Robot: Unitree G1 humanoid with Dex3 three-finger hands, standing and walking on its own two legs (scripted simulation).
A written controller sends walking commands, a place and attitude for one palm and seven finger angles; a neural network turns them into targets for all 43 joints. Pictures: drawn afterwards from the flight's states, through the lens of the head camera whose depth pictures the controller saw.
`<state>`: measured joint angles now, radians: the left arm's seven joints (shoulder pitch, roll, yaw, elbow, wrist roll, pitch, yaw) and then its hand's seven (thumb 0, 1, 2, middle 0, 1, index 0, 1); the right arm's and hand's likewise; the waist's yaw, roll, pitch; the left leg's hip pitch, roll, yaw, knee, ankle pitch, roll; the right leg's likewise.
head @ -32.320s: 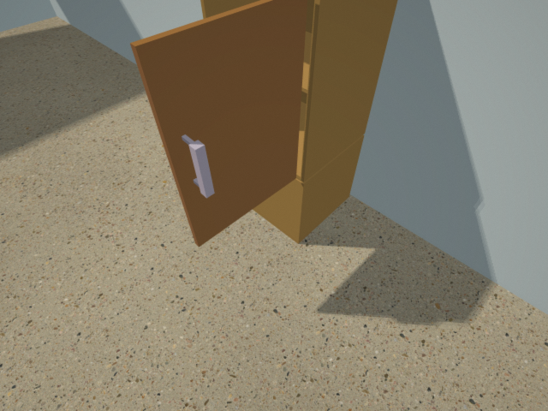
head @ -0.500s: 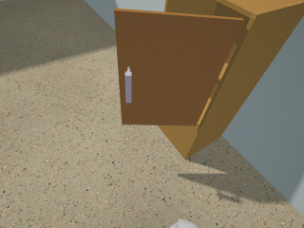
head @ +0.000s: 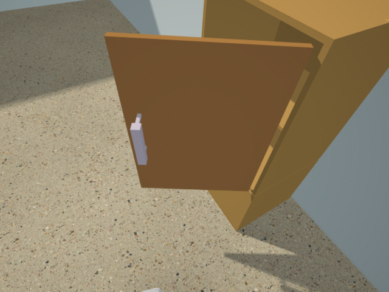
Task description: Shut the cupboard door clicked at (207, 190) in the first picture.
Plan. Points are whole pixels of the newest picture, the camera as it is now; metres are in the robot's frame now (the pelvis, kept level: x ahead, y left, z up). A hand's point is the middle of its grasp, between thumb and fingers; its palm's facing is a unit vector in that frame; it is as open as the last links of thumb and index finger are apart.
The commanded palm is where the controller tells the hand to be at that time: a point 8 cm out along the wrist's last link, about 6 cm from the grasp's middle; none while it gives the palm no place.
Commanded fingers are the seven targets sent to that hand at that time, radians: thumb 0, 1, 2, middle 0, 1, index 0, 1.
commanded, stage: come to a stop and stand still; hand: left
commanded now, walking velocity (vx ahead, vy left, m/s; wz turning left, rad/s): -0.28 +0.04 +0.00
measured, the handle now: (140, 139) +0.50 +0.18 -0.03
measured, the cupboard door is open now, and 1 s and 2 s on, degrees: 59 59 59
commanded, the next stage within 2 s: look again from close up in 1.16 s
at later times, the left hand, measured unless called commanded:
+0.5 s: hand out of the picture +0.04 +0.15 -0.16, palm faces +0.00 -0.95 -0.31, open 7.4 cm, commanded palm none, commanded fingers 0.00 0.90 0.90 -0.20 -0.30 -0.20 -0.30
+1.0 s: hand out of the picture -0.05 +0.17 -0.18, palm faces +0.06 -0.98 -0.18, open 7.4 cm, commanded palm none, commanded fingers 0.00 0.90 0.90 -0.20 -0.30 -0.20 -0.30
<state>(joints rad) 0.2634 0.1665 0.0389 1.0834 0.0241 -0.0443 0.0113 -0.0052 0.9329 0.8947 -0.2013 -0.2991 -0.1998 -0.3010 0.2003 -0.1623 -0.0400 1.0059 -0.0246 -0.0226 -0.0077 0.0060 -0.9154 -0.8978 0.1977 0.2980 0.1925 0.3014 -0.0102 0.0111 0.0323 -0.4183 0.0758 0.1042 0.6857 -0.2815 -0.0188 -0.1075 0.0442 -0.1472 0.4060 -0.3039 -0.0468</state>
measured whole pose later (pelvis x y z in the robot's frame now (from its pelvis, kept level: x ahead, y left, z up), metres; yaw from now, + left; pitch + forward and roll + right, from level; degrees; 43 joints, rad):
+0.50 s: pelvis +0.01 -0.05 +0.00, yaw -2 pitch +0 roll +2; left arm 0.25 0.19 0.04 1.01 0.03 0.02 0.04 0.01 0.91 0.89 -0.20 -0.30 -0.20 -0.30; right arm 0.19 -0.21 -0.06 1.05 -0.01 0.08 -0.02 0.01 -0.91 -0.90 0.20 0.30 0.20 0.30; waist 0.00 0.03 0.05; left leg -0.39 0.02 0.04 0.80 -0.43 -0.01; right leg -0.19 0.02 -0.05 0.53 -0.35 -0.07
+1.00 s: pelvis -0.03 -0.01 +0.00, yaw +0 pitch -2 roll +0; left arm 0.34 0.17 0.03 1.10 0.02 0.03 0.01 0.01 0.91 0.89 -0.20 -0.30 -0.20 -0.30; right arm 0.25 -0.15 -0.03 1.05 -0.03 0.01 -0.02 0.01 -0.92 -0.90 0.20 0.30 0.20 0.30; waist 0.01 -0.02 0.01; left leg -0.20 0.04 0.00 0.48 -0.26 -0.02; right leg -0.21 -0.01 -0.05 0.54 -0.33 -0.02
